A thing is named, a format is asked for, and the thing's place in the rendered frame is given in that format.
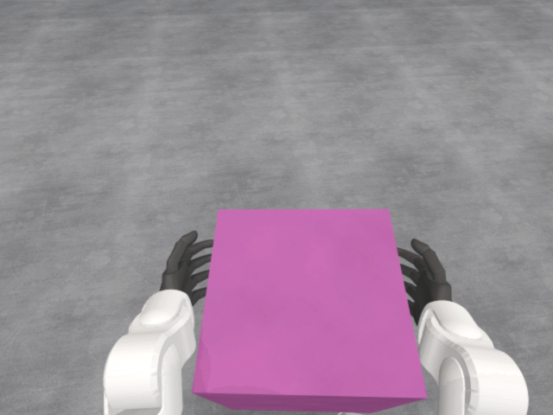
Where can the right robot forearm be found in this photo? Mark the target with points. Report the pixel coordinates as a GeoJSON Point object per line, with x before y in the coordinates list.
{"type": "Point", "coordinates": [473, 377]}

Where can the robot left hand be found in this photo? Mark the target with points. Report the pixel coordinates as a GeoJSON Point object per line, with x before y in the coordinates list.
{"type": "Point", "coordinates": [177, 275]}

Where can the carton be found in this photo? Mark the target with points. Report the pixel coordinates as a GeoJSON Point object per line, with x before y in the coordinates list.
{"type": "Point", "coordinates": [306, 311]}

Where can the left robot forearm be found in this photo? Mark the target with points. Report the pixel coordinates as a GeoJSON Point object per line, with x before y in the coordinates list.
{"type": "Point", "coordinates": [142, 373]}

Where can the robot right hand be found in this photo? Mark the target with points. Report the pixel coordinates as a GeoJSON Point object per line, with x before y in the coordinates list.
{"type": "Point", "coordinates": [429, 278]}

